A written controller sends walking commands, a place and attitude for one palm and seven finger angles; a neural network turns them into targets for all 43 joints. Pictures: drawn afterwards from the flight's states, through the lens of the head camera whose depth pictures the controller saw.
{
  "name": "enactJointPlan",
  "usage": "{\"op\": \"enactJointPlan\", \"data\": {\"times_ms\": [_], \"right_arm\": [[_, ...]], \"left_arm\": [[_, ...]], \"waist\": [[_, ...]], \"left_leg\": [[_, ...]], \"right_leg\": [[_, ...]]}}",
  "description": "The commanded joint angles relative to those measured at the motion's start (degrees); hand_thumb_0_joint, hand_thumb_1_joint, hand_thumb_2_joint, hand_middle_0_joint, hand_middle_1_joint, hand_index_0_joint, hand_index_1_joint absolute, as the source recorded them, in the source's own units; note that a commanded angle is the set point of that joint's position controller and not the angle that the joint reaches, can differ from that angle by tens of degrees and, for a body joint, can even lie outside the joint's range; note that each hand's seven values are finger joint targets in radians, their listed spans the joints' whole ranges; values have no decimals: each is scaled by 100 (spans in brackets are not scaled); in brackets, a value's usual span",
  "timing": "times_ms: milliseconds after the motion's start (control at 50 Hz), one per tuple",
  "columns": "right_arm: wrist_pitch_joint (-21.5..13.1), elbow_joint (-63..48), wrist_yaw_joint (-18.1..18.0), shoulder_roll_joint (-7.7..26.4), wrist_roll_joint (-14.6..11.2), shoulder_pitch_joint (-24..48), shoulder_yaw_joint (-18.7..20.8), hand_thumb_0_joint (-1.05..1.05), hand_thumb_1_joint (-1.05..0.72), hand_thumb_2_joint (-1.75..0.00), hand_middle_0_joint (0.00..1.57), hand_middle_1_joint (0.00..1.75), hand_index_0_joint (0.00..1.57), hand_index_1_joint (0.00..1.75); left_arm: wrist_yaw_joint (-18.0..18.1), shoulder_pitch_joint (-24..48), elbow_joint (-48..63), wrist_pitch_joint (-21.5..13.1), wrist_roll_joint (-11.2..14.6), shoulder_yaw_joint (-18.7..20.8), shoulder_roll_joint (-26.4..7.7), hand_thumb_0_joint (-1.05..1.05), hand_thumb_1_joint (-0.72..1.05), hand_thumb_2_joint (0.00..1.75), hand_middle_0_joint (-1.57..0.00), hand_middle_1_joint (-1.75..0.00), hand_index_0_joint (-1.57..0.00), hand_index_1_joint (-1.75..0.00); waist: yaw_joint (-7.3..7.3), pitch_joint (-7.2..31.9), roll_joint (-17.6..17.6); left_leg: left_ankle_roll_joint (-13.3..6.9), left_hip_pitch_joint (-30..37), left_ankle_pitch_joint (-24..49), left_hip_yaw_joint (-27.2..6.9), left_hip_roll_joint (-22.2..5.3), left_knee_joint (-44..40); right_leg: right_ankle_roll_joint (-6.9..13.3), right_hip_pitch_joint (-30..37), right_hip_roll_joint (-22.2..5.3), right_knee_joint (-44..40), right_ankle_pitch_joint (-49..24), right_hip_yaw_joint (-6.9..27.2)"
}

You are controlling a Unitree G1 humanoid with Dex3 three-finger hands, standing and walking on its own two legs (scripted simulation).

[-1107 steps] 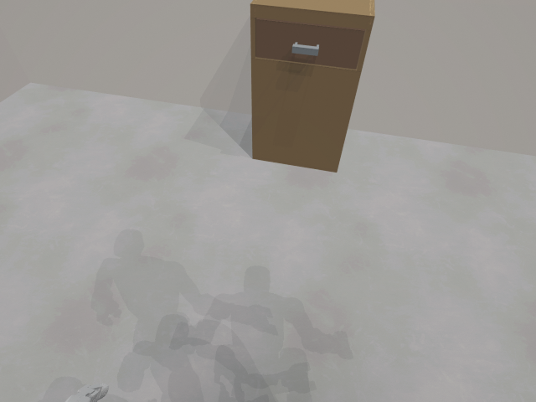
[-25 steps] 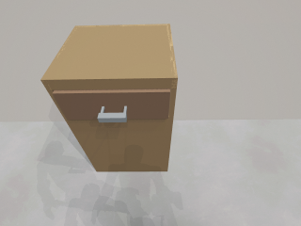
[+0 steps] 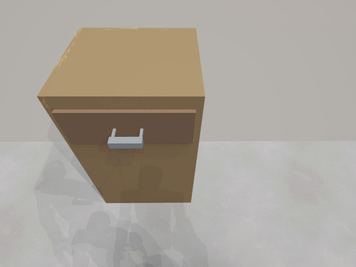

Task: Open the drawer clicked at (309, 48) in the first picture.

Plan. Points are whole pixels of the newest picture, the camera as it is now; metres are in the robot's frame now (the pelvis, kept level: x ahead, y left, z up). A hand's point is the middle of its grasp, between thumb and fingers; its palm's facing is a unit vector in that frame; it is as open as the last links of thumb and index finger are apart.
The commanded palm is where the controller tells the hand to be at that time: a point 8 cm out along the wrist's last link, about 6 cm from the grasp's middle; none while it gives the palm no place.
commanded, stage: look again from close up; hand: left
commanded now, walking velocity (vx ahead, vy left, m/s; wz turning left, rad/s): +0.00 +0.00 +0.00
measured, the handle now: (127, 137) +0.51 +0.20 -0.09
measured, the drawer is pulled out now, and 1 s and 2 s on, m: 0.01 0.01 0.01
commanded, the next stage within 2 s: come to a stop and stand still in 0.30 s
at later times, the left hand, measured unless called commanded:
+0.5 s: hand out of the picture -0.01 +0.11 -0.17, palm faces +0.01 -0.98 -0.19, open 16.3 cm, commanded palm none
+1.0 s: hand out of the picture -0.02 +0.10 -0.18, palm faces +0.10 -0.97 -0.24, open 16.3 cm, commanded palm none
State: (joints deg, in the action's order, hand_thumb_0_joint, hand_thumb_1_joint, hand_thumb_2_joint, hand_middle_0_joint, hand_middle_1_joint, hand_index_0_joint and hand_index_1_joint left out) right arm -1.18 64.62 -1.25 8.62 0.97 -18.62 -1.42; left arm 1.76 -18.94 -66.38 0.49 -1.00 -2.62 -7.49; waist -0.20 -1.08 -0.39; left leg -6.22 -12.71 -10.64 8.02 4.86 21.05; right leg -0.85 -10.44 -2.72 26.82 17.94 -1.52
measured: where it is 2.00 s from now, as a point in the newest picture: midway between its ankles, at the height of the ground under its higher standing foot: outside the picture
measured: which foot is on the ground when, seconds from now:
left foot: down 0.00-0.84, up 0.86-1.00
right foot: down 0.00-1.00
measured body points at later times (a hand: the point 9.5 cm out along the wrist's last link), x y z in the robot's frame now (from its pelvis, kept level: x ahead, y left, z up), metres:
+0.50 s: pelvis +0.04 -0.05 +0.00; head +0.06 -0.06 +0.45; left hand -0.01 +0.16 -0.16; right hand +0.02 -0.26 -0.17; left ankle +0.01 +0.05 -0.74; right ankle -0.04 -0.13 -0.74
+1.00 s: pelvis +0.03 -0.08 -0.01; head +0.04 -0.09 +0.44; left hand -0.02 +0.15 -0.16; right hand +0.08 -0.30 -0.17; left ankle +0.01 +0.06 -0.72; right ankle -0.04 -0.13 -0.74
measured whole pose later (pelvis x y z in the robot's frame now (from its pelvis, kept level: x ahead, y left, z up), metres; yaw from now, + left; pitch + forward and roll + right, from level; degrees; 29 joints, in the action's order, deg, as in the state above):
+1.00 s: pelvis +0.03 -0.08 -0.01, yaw +2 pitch +0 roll +2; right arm 2.3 61.2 -1.3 10.1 0.6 -12.6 0.6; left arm 2.9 -20.4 -63.1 -0.1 -1.4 0.2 -8.5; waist 2.5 -1.3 -0.5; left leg -0.4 -17.4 -22.7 2.9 -1.2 39.6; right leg 5.9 -7.8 2.1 30.2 23.0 -4.8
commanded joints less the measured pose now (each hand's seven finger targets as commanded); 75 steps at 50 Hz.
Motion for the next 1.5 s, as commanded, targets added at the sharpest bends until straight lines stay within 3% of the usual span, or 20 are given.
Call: {"op": "enactJointPlan", "data": {"times_ms": [0,60,140,260,400,560,680,780,860,900,940,980,1040,1060,1080,1100,1140,1180,1220,1480], "right_arm": [[-96,-95,-88,530,-28,-354,106,0,-90,-90,20,30,20,30],[-108,-63,-93,458,-35,-355,99,0,-90,-90,20,30,20,30],[-119,-21,-108,407,-35,-360,94,0,-90,-90,20,30,20,30],[-108,22,-113,362,-35,-312,73,0,-90,-90,20,30,20,30],[-112,50,-138,380,-29,-305,52,0,-90,-90,20,30,20,30],[-13,-89,-148,448,-53,-199,101,0,-90,-90,20,30,20,30],[117,-292,-130,507,-41,-52,179,0,-90,-90,20,30,20,30],[215,-434,-99,438,-54,145,200,0,-90,-90,20,30,20,30],[257,-581,-76,417,-66,459,226,0,-90,-90,20,30,20,30],[259,-655,-58,422,-62,559,248,0,-90,-90,20,30,20,30],[252,-667,-23,372,-67,547,263,0,-90,-90,20,30,20,30],[223,-667,1,334,-59,478,255,0,-90,-90,20,30,20,30],[136,-525,-12,267,-55,61,238,0,-90,-90,20,30,20,30],[81,-458,-29,394,-30,-130,243,0,-90,-90,20,30,20,30],[34,-466,-50,574,-2,-160,260,0,-90,-90,20,30,20,30],[30,-490,-69,695,2,-105,262,0,-90,-90,20,30,20,30],[25,-519,-79,613,-16,226,229,0,-90,-90,20,30,20,30],[13,-493,-90,512,-36,207,180,0,-90,-90,20,30,20,30],[-3,-394,-113,484,-32,83,172,0,-90,-90,20,30,20,30],[-49,-1,-147,440,-32,-164,50,0,-90,-90,20,30,20,30]], "left_arm": [[63,-433,39,-111,19,157,-465,0,-50,30,-15,-30,-15,-30],[70,-447,3,-148,19,145,-417,0,-50,30,-15,-30,-15,-30],[88,-499,-19,-173,16,151,-355,0,-50,30,-15,-30,-15,-30],[94,-523,-15,-180,15,151,-311,0,-50,30,-15,-30,-15,-30],[103,-568,6,-201,32,167,-342,0,-50,30,-15,-30,-15,-30],[185,-545,208,-176,31,251,-570,0,-50,30,-15,-30,-15,-30],[221,-591,335,-142,18,350,-752,0,-50,30,-15,-30,-15,-30],[216,-600,360,-115,5,399,-857,0,-50,30,-15,-30,-15,-30],[197,-740,336,-110,-31,412,-870,0,-50,30,-15,-30,-15,-30],[176,-654,401,-129,-57,433,-877,0,-50,30,-15,-30,-15,-30],[153,-555,475,-139,-79,451,-893,0,-50,30,-15,-30,-15,-30],[120,-447,541,-162,-79,471,-957,0,-50,30,-15,-30,-15,-30],[80,-338,547,-161,-42,476,-916,0,-50,30,-15,-30,-15,-30],[73,-341,574,-145,-21,462,-828,0,-50,30,-15,-30,-15,-30],[71,-448,578,-129,-7,441,-653,0,-50,30,-15,-30,-15,-30],[85,-506,563,-127,-8,417,-524,0,-50,30,-15,-30,-15,-30],[64,-549,439,-138,-29,406,-473,0,-50,30,-15,-30,-15,-30],[41,-519,344,-183,8,364,-565,0,-50,30,-15,-30,-15,-30],[50,-493,301,-202,18,347,-554,0,-50,30,-15,-30,-15,-30],[71,-583,104,-183,43,277,-480,0,-50,30,-15,-30,-15,-30]], "waist": [[28,-160,156],[9,-152,-51],[6,-150,-81],[20,-312,-58],[33,-88,-6],[80,57,-63],[123,160,-307],[169,-81,-622],[296,-323,-712],[280,-468,-617],[222,-543,-494],[155,-502,-346],[-31,-224,-314],[-57,-106,-79],[29,22,337],[122,30,519],[231,-289,329],[163,-162,42],[121,-14,-37],[137,-215,-10]], "left_leg": [[142,370,59,-1300,-1256,-626],[137,423,457,-1133,-1193,-400],[142,555,919,-1036,-1174,-214],[153,475,948,-983,-1155,-140],[180,647,1471,-931,-1159,25],[284,641,2104,-812,-1175,293],[418,290,1490,-574,-1065,650],[534,-265,148,-402,-817,978],[549,-901,-1252,-499,-721,1767],[546,-1045,-1394,-660,-774,2085],[556,-982,-1346,-659,-783,2115],[570,-696,-1118,-598,-726,1725],[548,280,-67,-436,-627,632],[465,679,749,-619,-833,482],[257,872,1602,-1050,-1282,510],[29,678,1856,-1333,-1586,440],[94,224,1385,-1164,-1438,423],[298,341,1455,-890,-1199,532],[360,503,1599,-846,-1165,486],[326,550,1635,-901,-1159,131]], "right_leg": [[307,-430,-288,-318,-436,314],[311,-375,-338,-436,-641,404],[311,-377,-323,-454,-858,449],[325,-343,-339,-514,-945,454],[351,-112,-332,-479,-1454,468],[400,55,-538,-167,-2901,610],[447,295,-761,42,-3928,814],[520,407,-1045,-143,-4197,1135],[894,491,-1414,-480,-4222,1502],[1185,285,-1536,-630,-3800,1578],[1289,58,-1536,-716,-3324,1527],[1239,-85,-1375,-667,-3191,1339],[848,-322,-912,-215,-2766,842],[673,-532,-631,57,-2255,640],[481,-710,-295,226,-1377,390],[350,-649,-111,113,-392,206],[313,-466,-165,-320,-393,308],[354,-256,-346,-398,-1390,474],[358,-102,-367,-346,-1888,436],[308,155,-335,-569,-1625,279]]}}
